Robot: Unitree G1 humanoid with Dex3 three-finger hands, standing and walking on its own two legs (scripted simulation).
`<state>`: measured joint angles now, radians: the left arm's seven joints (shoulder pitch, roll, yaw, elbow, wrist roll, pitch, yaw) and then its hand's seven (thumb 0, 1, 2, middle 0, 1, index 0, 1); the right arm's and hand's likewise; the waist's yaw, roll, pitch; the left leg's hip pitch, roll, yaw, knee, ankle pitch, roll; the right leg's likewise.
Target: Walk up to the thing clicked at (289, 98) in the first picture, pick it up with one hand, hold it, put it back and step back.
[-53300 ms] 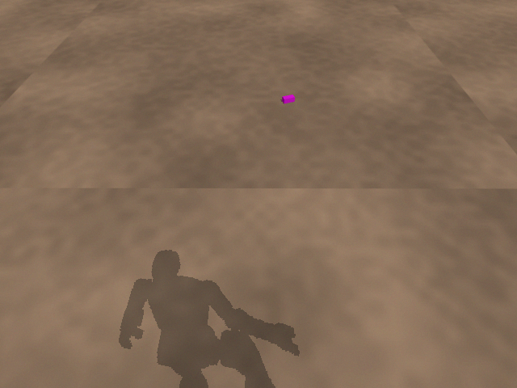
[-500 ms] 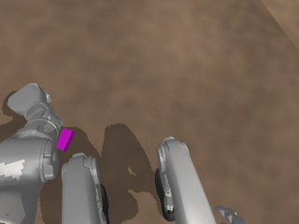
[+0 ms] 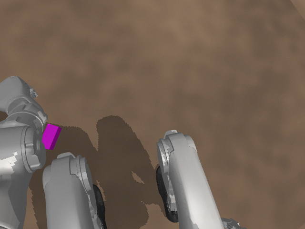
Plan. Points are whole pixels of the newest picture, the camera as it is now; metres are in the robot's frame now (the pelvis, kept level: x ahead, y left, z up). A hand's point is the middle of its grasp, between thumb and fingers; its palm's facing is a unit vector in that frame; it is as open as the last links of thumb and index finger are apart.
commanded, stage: crouch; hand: left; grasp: from above
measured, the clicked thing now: (50, 136) +0.41 +0.26 -0.33
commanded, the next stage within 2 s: lower in 0.26 s
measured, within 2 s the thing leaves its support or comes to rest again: neither
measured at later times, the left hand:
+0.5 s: hand (31, 107) +0.48 +0.26 -0.18, palm faces -0.32 -0.29 -0.90, open 4.6 cm
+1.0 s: hand (43, 108) +0.49 +0.25 -0.24, palm faces -0.32 -0.29 -0.90, open 4.3 cm
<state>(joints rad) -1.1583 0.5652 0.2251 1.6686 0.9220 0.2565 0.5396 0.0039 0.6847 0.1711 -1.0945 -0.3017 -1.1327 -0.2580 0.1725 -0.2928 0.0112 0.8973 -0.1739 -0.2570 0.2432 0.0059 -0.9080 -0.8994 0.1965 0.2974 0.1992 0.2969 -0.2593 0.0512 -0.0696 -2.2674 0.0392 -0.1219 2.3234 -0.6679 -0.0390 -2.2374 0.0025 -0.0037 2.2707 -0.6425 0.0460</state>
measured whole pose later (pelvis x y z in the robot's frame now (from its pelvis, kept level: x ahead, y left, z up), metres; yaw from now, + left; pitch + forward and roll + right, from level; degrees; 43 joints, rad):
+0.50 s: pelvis +0.00 +0.01 -0.03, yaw -2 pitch +34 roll -7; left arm -1.18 0.65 0.26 1.73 0.96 0.22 0.57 0.00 0.66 0.26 -1.11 -0.33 -1.13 -0.31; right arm 0.19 -0.32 0.04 0.90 -0.20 -0.28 0.30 0.00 -0.92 -0.90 0.20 0.30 0.20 0.30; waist -0.30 0.04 -0.03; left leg -2.34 0.03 -0.16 2.42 -0.67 -0.03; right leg -2.28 0.01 -0.02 2.34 -0.64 0.06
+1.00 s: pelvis +0.01 +0.01 -0.04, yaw -5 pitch +32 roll -9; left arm -1.20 0.76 0.31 1.82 0.99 0.16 0.68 0.00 0.70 0.26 -1.14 -0.32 -1.16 -0.30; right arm 0.18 -0.33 0.12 0.86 -0.25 -0.32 0.36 0.00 -0.92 -0.90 0.19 0.30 0.20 0.30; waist -0.37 -0.01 0.08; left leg -2.37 0.03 -0.21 2.49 -0.70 -0.04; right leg -2.29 0.03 -0.06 2.37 -0.65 0.07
